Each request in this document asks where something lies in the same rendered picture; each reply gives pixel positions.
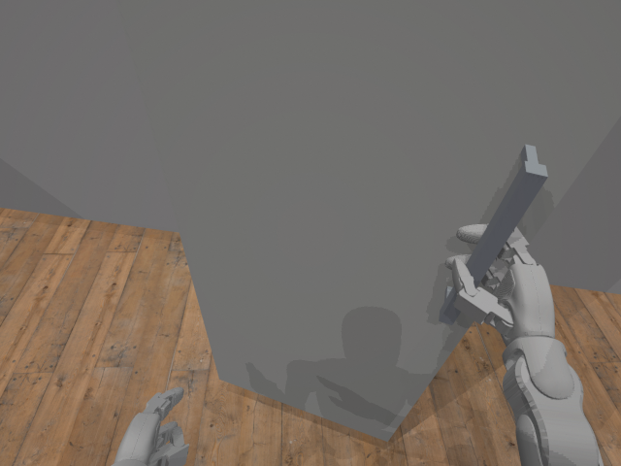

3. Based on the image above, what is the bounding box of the right robot hand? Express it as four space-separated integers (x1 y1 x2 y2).
444 223 555 347

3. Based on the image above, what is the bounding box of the left robot hand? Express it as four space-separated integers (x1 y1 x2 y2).
114 387 189 466

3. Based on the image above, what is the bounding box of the robot right forearm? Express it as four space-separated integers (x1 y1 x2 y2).
502 335 604 466

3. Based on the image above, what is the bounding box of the handle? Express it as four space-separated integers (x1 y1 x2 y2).
439 145 548 325

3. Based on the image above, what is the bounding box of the fridge door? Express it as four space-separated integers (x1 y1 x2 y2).
115 0 621 442

